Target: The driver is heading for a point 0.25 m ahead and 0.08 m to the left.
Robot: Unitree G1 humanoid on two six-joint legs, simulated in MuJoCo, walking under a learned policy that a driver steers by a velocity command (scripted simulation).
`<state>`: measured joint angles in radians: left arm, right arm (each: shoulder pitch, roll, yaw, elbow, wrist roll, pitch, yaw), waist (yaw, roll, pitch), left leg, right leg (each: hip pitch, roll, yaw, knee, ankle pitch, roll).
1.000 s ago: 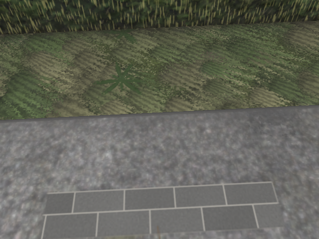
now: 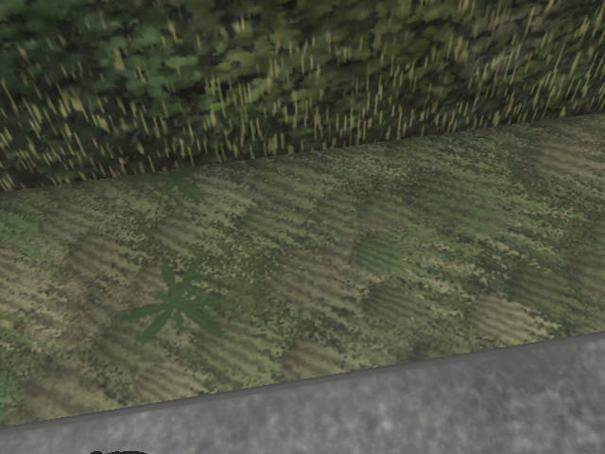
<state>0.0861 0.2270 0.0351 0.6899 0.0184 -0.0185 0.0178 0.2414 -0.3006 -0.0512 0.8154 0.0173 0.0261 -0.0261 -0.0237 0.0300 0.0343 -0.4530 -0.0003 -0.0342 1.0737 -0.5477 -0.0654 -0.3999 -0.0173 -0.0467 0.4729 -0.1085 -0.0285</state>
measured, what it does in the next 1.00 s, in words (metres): steps on the spot: left foot, then right foot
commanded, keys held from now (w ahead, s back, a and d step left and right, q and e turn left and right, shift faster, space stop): q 0.20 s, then no key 0.80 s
